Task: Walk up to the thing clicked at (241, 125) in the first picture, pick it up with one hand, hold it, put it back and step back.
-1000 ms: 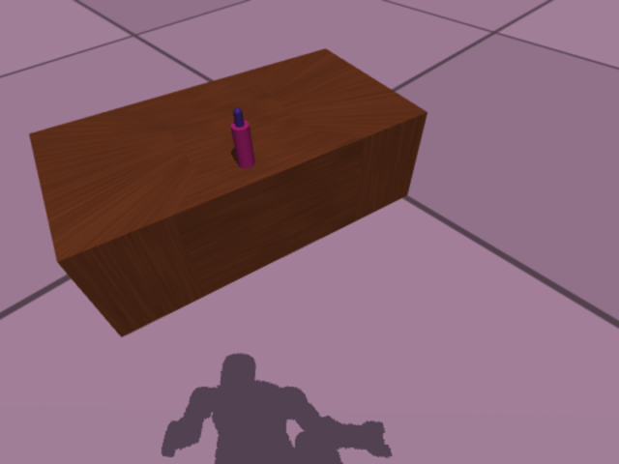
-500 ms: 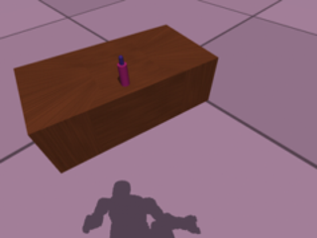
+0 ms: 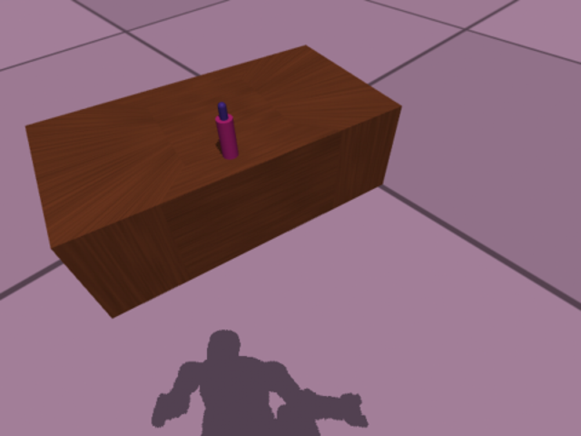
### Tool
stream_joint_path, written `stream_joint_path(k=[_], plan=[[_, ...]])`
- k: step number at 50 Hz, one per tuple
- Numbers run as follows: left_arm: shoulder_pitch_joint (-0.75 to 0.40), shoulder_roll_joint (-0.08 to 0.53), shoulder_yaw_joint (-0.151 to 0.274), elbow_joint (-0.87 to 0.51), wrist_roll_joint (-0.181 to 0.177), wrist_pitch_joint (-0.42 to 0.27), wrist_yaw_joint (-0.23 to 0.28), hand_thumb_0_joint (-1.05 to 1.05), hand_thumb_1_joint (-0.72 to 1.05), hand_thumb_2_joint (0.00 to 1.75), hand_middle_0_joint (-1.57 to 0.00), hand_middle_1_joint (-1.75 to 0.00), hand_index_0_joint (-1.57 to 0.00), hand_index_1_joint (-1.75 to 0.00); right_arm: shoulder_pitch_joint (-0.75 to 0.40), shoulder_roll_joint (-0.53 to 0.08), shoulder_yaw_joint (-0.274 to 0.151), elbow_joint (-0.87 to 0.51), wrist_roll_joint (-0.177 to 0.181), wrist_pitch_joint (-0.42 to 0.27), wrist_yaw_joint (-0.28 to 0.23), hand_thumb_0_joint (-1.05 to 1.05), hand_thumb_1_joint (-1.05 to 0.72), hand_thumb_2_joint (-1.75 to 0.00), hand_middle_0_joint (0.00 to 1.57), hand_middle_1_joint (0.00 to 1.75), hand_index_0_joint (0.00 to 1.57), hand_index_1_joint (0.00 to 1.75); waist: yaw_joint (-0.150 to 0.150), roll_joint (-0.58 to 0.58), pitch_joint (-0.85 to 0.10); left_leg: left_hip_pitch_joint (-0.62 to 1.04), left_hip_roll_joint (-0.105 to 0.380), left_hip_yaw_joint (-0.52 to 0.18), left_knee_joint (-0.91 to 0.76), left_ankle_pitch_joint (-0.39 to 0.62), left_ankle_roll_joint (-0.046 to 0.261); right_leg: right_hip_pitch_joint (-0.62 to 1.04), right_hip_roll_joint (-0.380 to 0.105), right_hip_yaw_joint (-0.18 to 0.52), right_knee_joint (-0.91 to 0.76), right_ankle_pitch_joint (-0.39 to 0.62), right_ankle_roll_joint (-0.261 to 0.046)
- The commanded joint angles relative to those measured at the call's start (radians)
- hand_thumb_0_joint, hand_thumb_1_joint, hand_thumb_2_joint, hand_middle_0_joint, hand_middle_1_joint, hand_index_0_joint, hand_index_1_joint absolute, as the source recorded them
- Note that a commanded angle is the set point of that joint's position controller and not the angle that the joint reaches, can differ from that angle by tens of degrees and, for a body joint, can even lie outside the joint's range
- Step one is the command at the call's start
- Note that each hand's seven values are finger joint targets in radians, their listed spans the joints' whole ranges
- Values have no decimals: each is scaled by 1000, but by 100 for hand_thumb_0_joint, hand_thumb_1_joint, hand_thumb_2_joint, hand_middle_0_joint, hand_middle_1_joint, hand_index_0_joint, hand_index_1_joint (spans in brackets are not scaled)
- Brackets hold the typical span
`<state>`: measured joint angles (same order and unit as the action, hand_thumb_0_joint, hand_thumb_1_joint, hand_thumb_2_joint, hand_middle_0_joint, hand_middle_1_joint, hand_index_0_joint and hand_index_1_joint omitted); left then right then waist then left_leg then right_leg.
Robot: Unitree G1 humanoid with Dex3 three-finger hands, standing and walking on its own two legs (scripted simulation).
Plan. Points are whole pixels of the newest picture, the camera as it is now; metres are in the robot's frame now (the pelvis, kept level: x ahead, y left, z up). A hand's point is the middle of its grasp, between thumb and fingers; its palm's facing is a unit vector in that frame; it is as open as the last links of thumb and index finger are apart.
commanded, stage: stand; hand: right
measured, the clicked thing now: (226, 130) +1.07 +0.25 -0.23
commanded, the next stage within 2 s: walk up in 0.12 s
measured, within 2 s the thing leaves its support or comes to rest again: neither
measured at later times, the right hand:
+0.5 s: hand (427, 401) +0.21 -0.20 -0.15, palm faces -0.21 +0.88 -0.43, open 7.4 cm
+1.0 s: hand (363, 284) +0.44 -0.13 -0.18, palm faces -0.42 +0.83 -0.37, open 7.4 cm
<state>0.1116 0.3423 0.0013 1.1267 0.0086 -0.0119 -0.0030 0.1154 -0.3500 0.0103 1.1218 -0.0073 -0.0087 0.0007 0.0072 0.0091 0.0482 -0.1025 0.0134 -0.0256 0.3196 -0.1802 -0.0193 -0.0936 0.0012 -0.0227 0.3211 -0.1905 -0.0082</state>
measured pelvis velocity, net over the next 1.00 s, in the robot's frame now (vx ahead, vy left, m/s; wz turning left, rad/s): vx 0.29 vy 0.11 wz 0.41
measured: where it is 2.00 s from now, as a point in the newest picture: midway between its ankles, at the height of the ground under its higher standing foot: (255, 342)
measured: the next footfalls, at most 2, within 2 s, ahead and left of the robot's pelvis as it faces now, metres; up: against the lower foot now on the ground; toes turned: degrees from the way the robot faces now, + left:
left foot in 0.48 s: +0.17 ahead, +0.26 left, +0.00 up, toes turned +18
right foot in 0.92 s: +0.43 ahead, +0.04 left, +0.00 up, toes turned +17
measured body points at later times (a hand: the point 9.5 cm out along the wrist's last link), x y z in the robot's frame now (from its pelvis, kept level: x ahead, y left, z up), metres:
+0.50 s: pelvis +0.08 +0.09 -0.04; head +0.09 +0.11 +0.41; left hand +0.05 +0.44 -0.16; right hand +0.22 -0.24 -0.12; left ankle +0.13 +0.24 -0.75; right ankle -0.01 -0.11 -0.74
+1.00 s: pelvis +0.29 +0.11 -0.03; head +0.30 +0.09 +0.42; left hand +0.22 +0.44 -0.12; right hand +0.46 -0.17 -0.15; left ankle +0.15 +0.22 -0.70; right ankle +0.39 +0.02 -0.75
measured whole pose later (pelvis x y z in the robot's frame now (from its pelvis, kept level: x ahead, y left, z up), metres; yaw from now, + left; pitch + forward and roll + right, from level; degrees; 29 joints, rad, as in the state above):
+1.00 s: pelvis +0.29 +0.11 -0.03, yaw +23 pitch -3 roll +0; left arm 0.28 0.40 0.09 0.84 0.03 -0.07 -0.07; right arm 0.38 -0.42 -0.06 0.84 -0.01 -0.05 0.01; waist 0.03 0.05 0.06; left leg -0.28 0.01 -0.10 1.01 -0.48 0.03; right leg -0.36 -0.06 -0.10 0.70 -0.28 -0.02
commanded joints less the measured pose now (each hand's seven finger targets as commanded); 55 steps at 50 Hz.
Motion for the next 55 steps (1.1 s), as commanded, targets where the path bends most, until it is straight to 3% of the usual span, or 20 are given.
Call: stream_joint_path(k=[1, 5, 6, 9, 10, 17, 23, 24, 25, 26, 27, 31, 42, 45, 46, 47, 48, 49, 52, 55], plan=[[-40, 217, 40, -55, -1, -21, 12, 0, 90, 90, -20, -30, -20, -30, -44, -206, -38, -60, 2, -24, -14, 0, -90, -90, 20, 30, 20, 30, -3, -15, -66, 12, 115, -81, -38, 168, 40, 6, -133, 97, -53, 152, -20], [-43, 219, 42, -55, -2, -18, 12, 0, 90, 90, -20, -30, -20, -30, -42, -207, -37, -60, 1, -23, -15, 0, -90, -90, 20, 30, 20, 30, -5, -1, -57, -1, 111, -81, -48, 155, 37, 4, -132, 98, -50, 144, -22], [41, 344, 124, -122, 4, -39, -5, 0, 90, 90, -20, -30, -20, -30, 0, -299, -108, -145, -16, -14, 19, 0, -90, -90, 20, 30, 20, 30, 47, -3, -101, -206, 49, -132, 79, -242, 110, 169, -92, 42, 49, -293, -44], [118, 385, 166, -147, 32, -52, -1, 0, 90, 90, -20, -30, -20, -30, -139, -245, -104, -243, -46, 10, 51, 0, -90, -90, 20, 30, 20, 30, 118, -152, 34, -623, 57, -5, 544, -256, 50, 185, -477, 398, -218, -523, -225], [71, 368, 165, -186, 29, -57, -2, 0, 90, 90, -20, -30, -20, -30, -109, -251, -116, -255, -48, 10, 59, 0, -90, -90, 20, 30, 20, 30, 96, -116, 61, -612, 93, -31, 595, -242, 35, 112, -497, 388, -220, -514, -249], [7, 348, 162, -281, 39, -77, -25, 0, 90, 90, -20, -30, -20, -30, 19, -228, -144, -280, -27, 4, 112, 0, -90, -90, 20, 30, 20, 30, 24, -145, 71, -416, 146, 7, 415, -103, 10, -4, -312, -4, -137, -238, -167], [62, 305, 139, -306, 43, -57, -38, 0, 90, 90, -20, -30, -20, -30, 281, -287, -187, -213, -18, -17, 83, 0, -90, -90, 20, 30, 20, 30, -90, 46, -80, 108, -8, 166, 314, -83, 50, -255, -207, -165, 376, -104, -104], [97, 254, 123, -307, 37, -51, -41, 0, 90, 90, -20, -30, -20, -30, 397, -337, -205, -193, -20, -22, 65, 0, -90, -90, 20, 30, 20, 30, -150, 186, -95, 206, 10, 79, 255, -207, 97, -362, -160, -181, 655, -93, -79], [129, 171, 99, -332, 28, -49, -48, 0, 90, 90, -20, -30, -20, -30, 443, -420, -215, -208, -25, -30, 48, 0, -90, -90, 20, 30, 20, 30, -150, 421, -52, 228, 217, -335, 64, -384, 180, -573, -42, -168, 924, -432, -32], [68, 257, 112, -364, 6, -50, -44, 0, 90, 90, -20, -30, -20, -30, 395, -466, -211, -251, -2, -40, 53, 0, -90, -90, 20, 30, 20, 30, -142, 309, -85, 165, 365, -787, -148, -447, 297, -607, -10, -10, 964, -434, -37], [30, 317, 113, -361, 18, -50, -37, 0, 90, 90, -20, -30, -20, -30, 319, -480, -217, -273, 13, -40, 47, 0, -90, -90, 20, 30, 20, 30, -107, 196, -18, 62, 426, -828, -183, -505, 325, -608, -85, 64, 967, -375, -37], [194, 309, 118, -272, -13, -34, -48, 0, 90, 90, -20, -30, -20, -30, 190, -348, -159, -328, 8, -71, 30, 0, -90, -90, 20, 30, 20, 30, 12, 130, 7, -115, 222, -312, -57, -241, 205, -431, -157, 61, 780, -163, -37], [82, 256, 140, -363, 14, -47, -79, 0, 90, 90, -20, -30, -20, -30, 243, -325, -152, -393, -4, -98, 18, 0, -90, -90, 20, 30, 20, 30, -5, 107, 44, -213, 196, -186, 17, -80, 225, -266, -94, -12, 341, -23, -17], [262, 271, 163, -316, 18, -63, -66, 0, 90, 90, -20, -30, -20, -30, 224, -284, -132, -415, -7, -90, 13, 0, -90, -90, 20, 30, 20, 30, 98, 17, -44, -304, 129, -118, 300, 70, 167, 40, -31, -57, 249, -34, -33], [358, 316, 180, -300, 26, -75, -55, 0, 90, 90, -20, -30, -20, -30, 260, -226, -116, -418, -2, -88, 13, 0, -90, -90, 20, 30, 20, 30, 139, -165, -107, -367, 46, -41, 587, 47, 135, 159, -100, 49, 139, -163, -61], [396, 387, 192, -311, 35, -90, -47, 0, 90, 90, -20, -30, -20, -30, 291, -153, -93, -433, 5, -87, 11, 0, -90, -90, 20, 30, 20, 30, 129, -351, -99, -570, -82, -5, 824, -308, 83, 227, -347, 445, 3, -348, -112], [336, 407, 183, -325, 16, -88, -47, 0, 90, 90, -20, -30, -20, -30, 294, -233, -113, -418, 1, -80, -3, 0, -90, -90, 20, 30, 20, 30, 99, -280, -67, -616, -76, -42, 928, -332, 67, 162, -464, 680, -128, -389, -176], [248, 420, 180, -351, 4, -85, -43, 0, 90, 90, -20, -30, -20, -30, 303, -274, -120, -394, -4, -80, -13, 0, -90, -90, 20, 30, 20, 30, 57, -245, -7, -598, -13, -75, 953, -297, 64, 48, -494, 714, -148, -373, -213], [208, 304, 144, -353, -4, -89, -33, 0, 90, 90, -20, -30, -20, -30, 297, -264, -119, -338, 16, -79, 8, 0, -90, -90, 20, 30, 20, 30, 11, -125, 78, -483, 32, -93, 824, -156, 61, -87, -303, 247, -72, -8, -130], [231, 289, 136, -357, -1, -95, -34, 0, 90, 90, -20, -30, -20, -30, 295, -221, -116, -344, 10, -63, 34, 0, -90, -90, 20, 30, 20, 30, 15, -189, 60, -415, 15, -24, 708, -76, 47, -109, -232, 71, -46, 168, -156]])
